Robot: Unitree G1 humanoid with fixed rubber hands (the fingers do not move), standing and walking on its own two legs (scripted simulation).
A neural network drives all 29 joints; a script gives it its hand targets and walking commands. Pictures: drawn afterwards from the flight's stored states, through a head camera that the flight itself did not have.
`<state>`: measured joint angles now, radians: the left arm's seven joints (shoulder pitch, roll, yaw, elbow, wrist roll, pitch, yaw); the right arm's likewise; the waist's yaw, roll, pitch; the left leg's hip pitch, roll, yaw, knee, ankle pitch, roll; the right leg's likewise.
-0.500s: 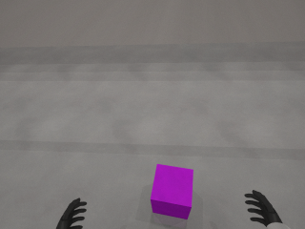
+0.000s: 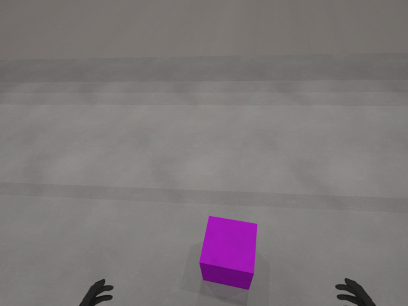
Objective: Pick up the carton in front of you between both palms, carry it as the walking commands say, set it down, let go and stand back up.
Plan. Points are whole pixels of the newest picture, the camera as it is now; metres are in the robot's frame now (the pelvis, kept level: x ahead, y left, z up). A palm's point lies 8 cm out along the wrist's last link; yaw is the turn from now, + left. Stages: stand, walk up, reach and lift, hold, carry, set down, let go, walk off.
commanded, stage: stand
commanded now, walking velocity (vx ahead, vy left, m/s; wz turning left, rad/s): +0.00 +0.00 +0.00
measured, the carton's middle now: (229, 253) +0.44 -0.04 -0.65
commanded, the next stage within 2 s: none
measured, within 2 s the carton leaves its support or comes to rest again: neither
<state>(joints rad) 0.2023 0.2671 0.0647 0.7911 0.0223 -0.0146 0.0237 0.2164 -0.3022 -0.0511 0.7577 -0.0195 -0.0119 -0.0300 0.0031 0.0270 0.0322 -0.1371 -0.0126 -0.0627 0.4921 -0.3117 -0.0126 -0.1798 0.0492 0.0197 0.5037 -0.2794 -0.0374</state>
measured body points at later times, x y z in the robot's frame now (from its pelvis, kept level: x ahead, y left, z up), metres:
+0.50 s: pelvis -0.02 +0.00 +0.00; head -0.02 -0.01 +0.45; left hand +0.09 +0.29 -0.10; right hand +0.08 -0.29 -0.12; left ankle -0.03 +0.13 -0.74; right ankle +0.00 -0.10 -0.74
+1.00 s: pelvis -0.02 +0.00 +0.01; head -0.03 -0.01 +0.46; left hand +0.08 +0.30 -0.11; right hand +0.06 -0.30 -0.12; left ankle -0.03 +0.13 -0.74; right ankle +0.00 -0.10 -0.74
